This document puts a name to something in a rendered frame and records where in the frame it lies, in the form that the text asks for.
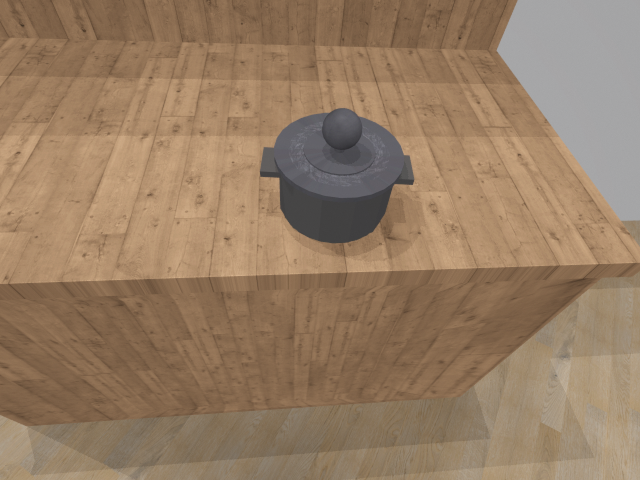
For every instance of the knob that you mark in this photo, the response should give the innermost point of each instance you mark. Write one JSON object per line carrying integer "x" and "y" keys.
{"x": 342, "y": 128}

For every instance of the pot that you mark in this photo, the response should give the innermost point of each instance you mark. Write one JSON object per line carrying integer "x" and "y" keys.
{"x": 328, "y": 221}

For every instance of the table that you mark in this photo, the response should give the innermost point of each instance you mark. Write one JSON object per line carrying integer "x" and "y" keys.
{"x": 147, "y": 270}

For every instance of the lid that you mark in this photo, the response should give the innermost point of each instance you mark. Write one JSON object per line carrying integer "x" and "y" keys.
{"x": 366, "y": 170}

